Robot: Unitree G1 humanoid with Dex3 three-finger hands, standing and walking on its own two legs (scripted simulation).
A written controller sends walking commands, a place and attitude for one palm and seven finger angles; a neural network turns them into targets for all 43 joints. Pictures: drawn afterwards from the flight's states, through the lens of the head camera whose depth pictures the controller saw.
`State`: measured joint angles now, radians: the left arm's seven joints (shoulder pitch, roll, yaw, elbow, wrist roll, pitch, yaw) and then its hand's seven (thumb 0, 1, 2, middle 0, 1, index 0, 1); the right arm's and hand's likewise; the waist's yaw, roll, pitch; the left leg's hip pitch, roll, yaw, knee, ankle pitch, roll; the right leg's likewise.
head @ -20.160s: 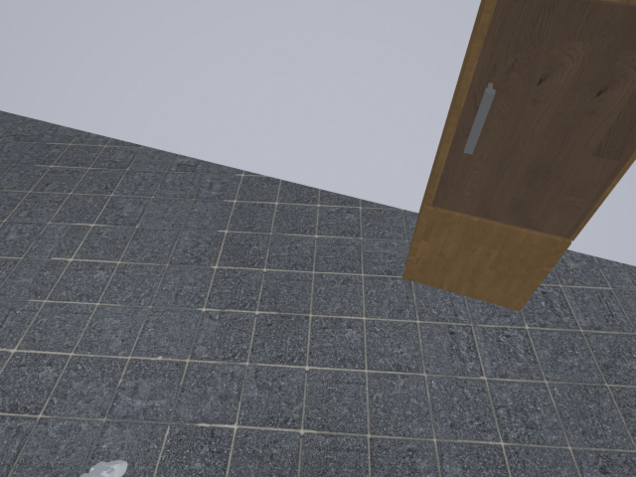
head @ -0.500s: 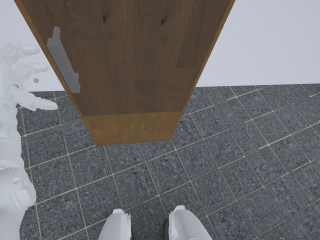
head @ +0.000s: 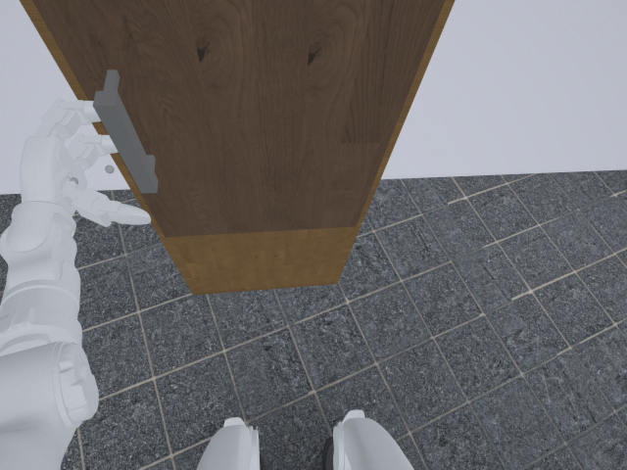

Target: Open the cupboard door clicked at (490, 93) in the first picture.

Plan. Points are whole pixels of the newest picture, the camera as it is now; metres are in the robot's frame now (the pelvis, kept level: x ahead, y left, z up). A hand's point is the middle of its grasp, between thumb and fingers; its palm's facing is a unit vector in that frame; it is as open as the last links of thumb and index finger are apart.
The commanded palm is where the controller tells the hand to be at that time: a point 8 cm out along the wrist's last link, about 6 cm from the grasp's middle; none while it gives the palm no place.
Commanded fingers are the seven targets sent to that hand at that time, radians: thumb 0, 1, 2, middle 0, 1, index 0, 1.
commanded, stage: slide the fingers in behind the handle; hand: left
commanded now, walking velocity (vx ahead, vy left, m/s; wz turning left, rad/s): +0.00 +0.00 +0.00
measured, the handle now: (132, 137) +0.52 +0.22 +0.05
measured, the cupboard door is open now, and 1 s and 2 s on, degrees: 0 0 0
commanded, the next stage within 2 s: close the thumb around the handle in 1.08 s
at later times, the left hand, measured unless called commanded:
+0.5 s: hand (139, 166) +0.47 +0.20 +0.06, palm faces +0.05 -1.00 -0.02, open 14.0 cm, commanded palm +0.45 +0.24 +0.06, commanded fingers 0.00 -0.50 0.30 -0.30 -1.20 -0.30 -1.20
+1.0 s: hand (150, 167) +0.48 +0.19 +0.05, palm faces +0.06 -1.00 -0.02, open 13.8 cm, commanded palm +0.45 +0.24 +0.06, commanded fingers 0.00 -0.50 0.30 -0.30 -1.20 -0.30 -1.20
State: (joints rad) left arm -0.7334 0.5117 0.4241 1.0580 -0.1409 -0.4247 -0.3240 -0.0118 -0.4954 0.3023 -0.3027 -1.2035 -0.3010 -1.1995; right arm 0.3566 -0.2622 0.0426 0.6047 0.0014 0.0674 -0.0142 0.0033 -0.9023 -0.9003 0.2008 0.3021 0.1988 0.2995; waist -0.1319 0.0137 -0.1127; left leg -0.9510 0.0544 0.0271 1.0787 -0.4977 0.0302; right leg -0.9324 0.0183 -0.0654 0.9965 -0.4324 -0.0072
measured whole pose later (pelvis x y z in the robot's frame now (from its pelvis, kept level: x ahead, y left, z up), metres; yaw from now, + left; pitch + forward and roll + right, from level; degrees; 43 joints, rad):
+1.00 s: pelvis +0.00 -0.01 +0.00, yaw +1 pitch +21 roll -2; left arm -0.79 0.43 0.37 1.11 -0.11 -0.46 -0.21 -0.01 -0.50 0.30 -0.31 -1.21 -0.32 -1.23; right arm 0.35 -0.26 0.04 0.63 -0.01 0.05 0.00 0.00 -0.90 -0.90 0.20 0.30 0.20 0.30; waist -0.14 0.02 -0.12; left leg -0.97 0.05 0.02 1.09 -0.50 0.02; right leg -0.96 0.01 -0.07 1.03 -0.44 -0.02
